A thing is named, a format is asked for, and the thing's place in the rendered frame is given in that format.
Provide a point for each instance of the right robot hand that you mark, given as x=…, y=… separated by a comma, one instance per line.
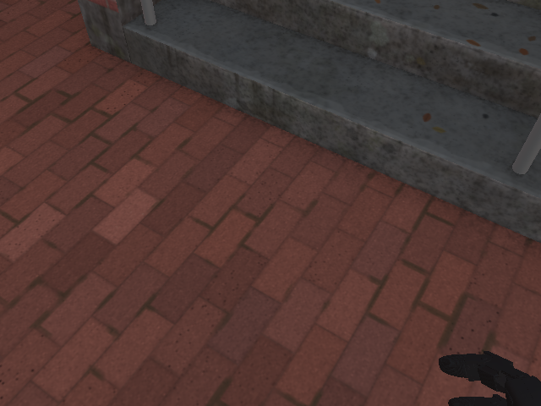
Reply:
x=497, y=373

